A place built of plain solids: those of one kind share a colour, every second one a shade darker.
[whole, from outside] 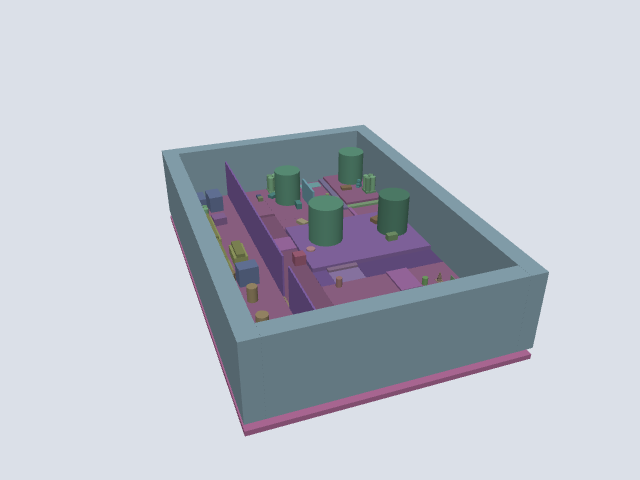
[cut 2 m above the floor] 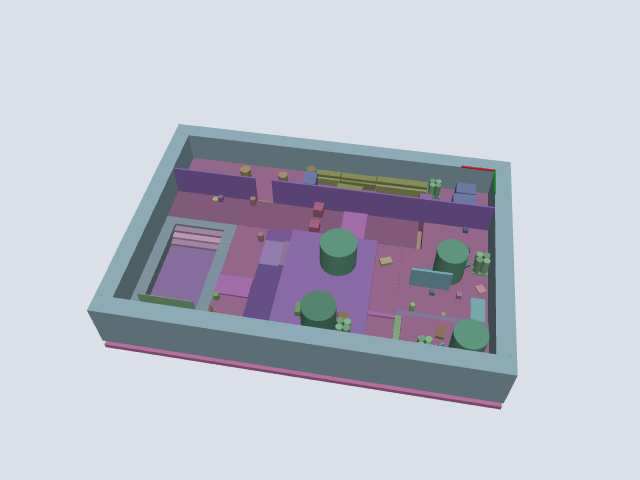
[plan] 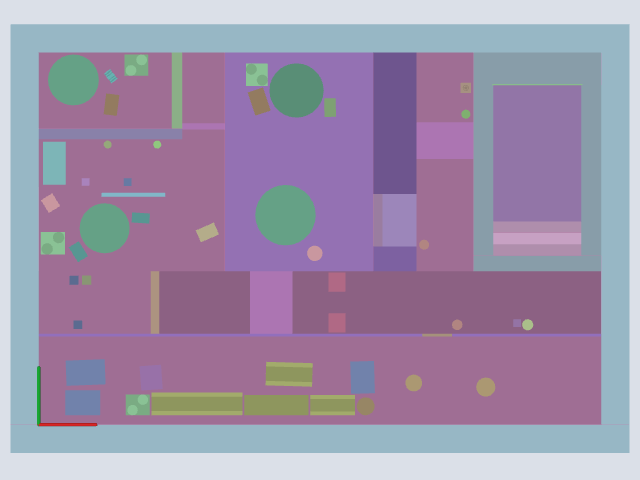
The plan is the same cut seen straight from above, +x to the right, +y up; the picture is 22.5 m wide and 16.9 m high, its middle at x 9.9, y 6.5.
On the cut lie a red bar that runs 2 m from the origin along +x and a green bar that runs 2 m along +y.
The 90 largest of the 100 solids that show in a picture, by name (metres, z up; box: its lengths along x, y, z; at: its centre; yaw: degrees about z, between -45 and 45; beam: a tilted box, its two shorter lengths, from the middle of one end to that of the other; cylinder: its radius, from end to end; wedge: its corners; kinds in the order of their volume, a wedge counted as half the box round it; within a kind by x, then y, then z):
{
 "wall_1": {"box": [1.0, 13.1, 4.6], "at": [-0.5, 6.55, 1.3]},
 "wall_2": {"box": [21.8, 1.0, 4.6], "at": [9.9, -0.5, 1.3]},
 "wall_3": {"box": [21.8, 1.0, 4.6], "at": [9.9, 13.6, 1.3]},
 "wall_4": {"box": [1.0, 13.1, 4.6], "at": [20.3, 6.55, 1.3]},
 "floor_1": {"box": [3.94, 2.2, 1.0], "at": [1.97, 4.3, -0.5]},
 "floor_2": {"box": [4.68, 2.68, 1.3], "at": [2.34, 11.76, -0.35]},
 "floor_3": {"box": [5.05, 2.95, 1.0], "at": [2.52, 6.88, -0.5]},
 "floor_4": {"box": [5.05, 1.7, 1.0], "at": [2.52, 9.2, -0.5]},
 "floor_5": {"box": [1.5, 7.7, 1.0], "at": [5.8, 9.25, -0.5]},
 "floor_6": {"box": [19.8, 3.2, 1.0], "at": [9.9, 1.6, -0.5]},
 "floor_7": {"box": [15.56, 2.2, 1.0], "at": [12.02, 4.3, -0.5]},
 "floor_8": {"box": [2.0, 7.7, 1.0], "at": [14.3, 9.25, -0.5]},
 "floor_base_1": {"box": [21.8, 15.1, 0.3], "at": [9.9, 6.55, -1.57]},
 "floor_deck_1": {"box": [5.22, 7.7, 1.27], "at": [9.16, 9.25, -0.36]},
 "vat_1": {"cylinder": 0.9, "from": [1.22, 12.13, 0.3], "to": [1.22, 12.13, 2.55]},
 "vat_2": {"cylinder": 0.88, "from": [2.32, 6.91, 0.0], "to": [2.32, 6.91, 2.3]},
 "vat_3": {"cylinder": 1.06, "from": [8.69, 7.38, 0.27], "to": [8.69, 7.38, 2.71]},
 "vat_4": {"cylinder": 0.95, "from": [9.07, 11.77, 0.27], "to": [9.07, 11.77, 2.74]},
 "floor_rim_1": {"box": [0.7, 6.0, 1.0], "at": [15.65, 8.95, -0.5]},
 "floor_rim_2": {"box": [4.5, 0.55, 1.0], "at": [17.55, 5.67, -0.5]},
 "floor_rim_3": {"box": [4.5, 1.15, 1.0], "at": [17.55, 12.53, -0.5]},
 "floor_rim_4": {"box": [0.7, 6.0, 1.0], "at": [19.45, 8.95, -0.5]},
 "floor_fore_1": {"box": [1.53, 0.87, 1.0], "at": [12.54, 5.83, -0.5]},
 "floor_fore_2": {"box": [1.53, 4.98, 1.0], "at": [12.54, 10.61, -0.5]},
 "floor_pit_1": {"box": [3.1, 4.8, 0.34], "at": [17.55, 9.55, -0.83]},
 "part_1": {"box": [13.5, 0.1, 2.65], "at": [6.75, 3.15, 1.27]},
 "part_2": {"box": [5.25, 0.1, 2.65], "at": [17.18, 3.15, 1.27]},
 "cask_row_1": {"box": [3.21, 0.8, 0.6], "at": [5.57, 0.73, 0.3]},
 "cask_row_2": {"box": [3.21, 0.5, 0.24], "at": [5.57, 0.73, 0.72]},
 "cask_row_3": {"box": [2.26, 0.71, 0.55], "at": [8.36, 0.69, 0.28]},
 "cask_row_4": {"box": [2.26, 0.44, 0.21], "at": [8.36, 0.69, 0.66]},
 "cask_row_5": {"box": [1.64, 0.83, 0.58], "at": [8.81, 1.77, 0.29], "yaw": -1.6},
 "cask_row_6": {"box": [1.64, 0.51, 0.22], "at": [8.81, 1.77, 0.69], "yaw": -1.6},
 "cask_row_7": {"box": [1.58, 0.71, 0.56], "at": [10.34, 0.69, 0.28]},
 "cask_row_8": {"box": [1.58, 0.44, 0.22], "at": [10.34, 0.69, 0.67]},
 "pallet_load_1": {"box": [1.23, 0.88, 0.99], "at": [1.55, 0.77, 0.49]},
 "pallet_load_2": {"box": [1.38, 0.89, 1.08], "at": [1.65, 1.83, 0.54], "yaw": 2.1},
 "pallet_load_3": {"box": [0.84, 1.14, 1.14], "at": [11.4, 1.66, 0.57], "yaw": 1.6},
 "step_down_1": {"box": [3.1, 0.4, 0.83], "at": [17.55, 6.15, -0.58]},
 "step_down_2": {"box": [3.1, 0.4, 0.67], "at": [17.55, 6.55, -0.67]},
 "step_down_3": {"box": [3.1, 0.4, 0.51], "at": [17.55, 6.95, -0.75]},
 "keg_stack_1": {"cylinder": 0.2, "from": [0.29, 6.19, 0.14], "to": [0.29, 6.19, 1.19]},
 "keg_stack_2": {"cylinder": 0.2, "from": [0.29, 6.59, 0.14], "to": [0.29, 6.59, 1.19]},
 "keg_stack_3": {"box": [0.85, 0.8, 0.19], "at": [0.49, 6.39, 0.05]},
 "keg_stack_4": {"cylinder": 0.2, "from": [0.69, 6.19, 0.14], "to": [0.69, 6.19, 1.19]},
 "keg_stack_5": {"cylinder": 0.2, "from": [0.69, 6.59, 0.14], "to": [0.69, 6.59, 1.19]},
 "keg_stack_6": {"cylinder": 0.19, "from": [3.25, 12.47, 0.44], "to": [3.25, 12.47, 1.46]},
 "keg_stack_7": {"cylinder": 0.19, "from": [3.25, 12.84, 0.44], "to": [3.25, 12.84, 1.46]},
 "keg_stack_8": {"cylinder": 0.18, "from": [3.3, 0.51, 0.14], "to": [3.3, 0.51, 1.06]},
 "keg_stack_9": {"cylinder": 0.18, "from": [3.3, 0.88, 0.14], "to": [3.3, 0.88, 1.06]},
 "keg_stack_10": {"box": [0.84, 0.75, 0.19], "at": [3.43, 12.65, 0.35]},
 "keg_stack_11": {"box": [0.84, 0.73, 0.19], "at": [3.48, 0.69, 0.05]},
 "keg_stack_12": {"cylinder": 0.19, "from": [3.62, 12.47, 0.44], "to": [3.62, 12.47, 1.46]},
 "keg_stack_13": {"cylinder": 0.19, "from": [3.62, 12.84, 0.44], "to": [3.62, 12.84, 1.46]},
 "keg_stack_14": {"cylinder": 0.18, "from": [3.67, 0.51, 0.14], "to": [3.67, 0.51, 1.06]},
 "keg_stack_15": {"cylinder": 0.18, "from": [3.67, 0.88, 0.14], "to": [3.67, 0.88, 1.06]},
 "keg_stack_16": {"cylinder": 0.19, "from": [7.48, 12.13, 0.41], "to": [7.48, 12.13, 1.48]},
 "keg_stack_17": {"cylinder": 0.19, "from": [7.48, 12.51, 0.41], "to": [7.48, 12.51, 1.48]},
 "keg_stack_18": {"box": [0.77, 0.8, 0.19], "at": [7.67, 12.32, 0.32]},
 "keg_stack_19": {"cylinder": 0.19, "from": [7.87, 12.13, 0.41], "to": [7.87, 12.13, 1.48]},
 "keg_stack_20": {"cylinder": 0.19, "from": [7.87, 12.51, 0.41], "to": [7.87, 12.51, 1.48]},
 "floor_before_steps_1": {"box": [1.2, 1.85, 1.0], "at": [12.7, 7.2, -0.5]},
 "step_terS_tread_1": {"box": [5.05, 0.37, 1.15], "at": [2.52, 10.23, -0.42]},
 "step_terE_tread_1": {"box": [0.37, 2.68, 1.15], "at": [4.87, 11.76, -0.42]},
 "step_hump_1": {"box": [1.5, 0.22, 0.17], "at": [5.8, 10.5, 0.04]},
 "step_hump_2": {"box": [1.5, 2.2, 0.15], "at": [8.18, 4.3, 0.03]},
 "step_hump_3": {"box": [2.0, 1.3, 0.17], "at": [14.3, 10.0, 0.04]},
 "barrel_1": {"cylinder": 0.32, "from": [11.51, 0.65, 0.0], "to": [11.51, 0.65, 0.92]},
 "barrel_2": {"cylinder": 0.29, "from": [13.2, 1.47, 0.0], "to": [13.2, 1.47, 0.9]},
 "barrel_3": {"cylinder": 0.34, "from": [15.74, 1.32, 0.0], "to": [15.74, 1.32, 0.85]},
 "step_tread_1": {"box": [0.33, 1.85, 1.14], "at": [11.94, 7.2, -0.43]},
 "neck_1": {"box": [0.6, 0.68, 0.65], "at": [10.5, 3.58, 0.33]},
 "neck_2": {"box": [0.6, 0.68, 0.65], "at": [10.5, 5.02, 0.33]},
 "screenN_1": {"box": [2.25, 0.14, 1.44], "at": [3.33, 8.09, 0.72]},
 "sack_pile_1": {"box": [0.76, 0.86, 0.51], "at": [3.96, 1.65, 0.26], "yaw": 4.0},
 "floor_gap_1": {"box": [0.3, 2.2, 0.5], "at": [4.09, 4.3, -1.15]},
 "sack_1": {"box": [0.47, 0.74, 0.19], "at": [2.56, 11.27, 0.4], "yaw": -7.1},
 "sack_2": {"box": [0.57, 0.86, 0.26], "at": [7.76, 11.38, 0.4], "yaw": 18.1},
 "crate_1": {"box": [0.42, 0.62, 0.21], "at": [1.39, 6.09, 0.1], "yaw": 32.0},
 "crate_2": {"box": [0.63, 0.36, 0.4], "at": [3.59, 7.28, 0.2], "yaw": -3.7},
 "rail_1": {"box": [3.18, 0.04, 0.93], "at": [17.55, 11.97, 0.47]},
 "edge_barrel_1": {"cylinder": 0.17, "from": [13.56, 6.33, 0.0], "to": [13.56, 6.33, 0.55]},
 "edge_barrel_2": {"cylinder": 0.18, "from": [14.73, 3.52, 0.0], "to": [14.73, 3.52, 0.55]},
 "carton_1": {"box": [0.41, 0.66, 0.4], "at": [10.26, 11.16, 0.47], "yaw": 0.9},
 "inway_crate_1": {"box": [0.7, 0.46, 0.26], "at": [5.93, 6.77, 0.08], "yaw": 23.5},
 "low_mat_1": {"box": [0.8, 1.52, 0.06], "at": [0.55, 9.2, -0.02]},
 "edge_keg_1": {"cylinder": 0.14, "from": [4.17, 9.86, 0.0], "to": [4.17, 9.86, 0.58]},
 "edge_keg_2": {"cylinder": 0.16, "from": [15.04, 10.93, 0.0], "to": [15.04, 10.93, 0.44]},
 "hose_coil_1": {"box": [0.47, 0.53, 0.13], "at": [0.41, 7.8, 0.01], "yaw": 31.8},
 "hose_coil_2": {"cylinder": 0.27, "from": [9.72, 6.03, 0.22], "to": [9.72, 6.03, 0.36]}
}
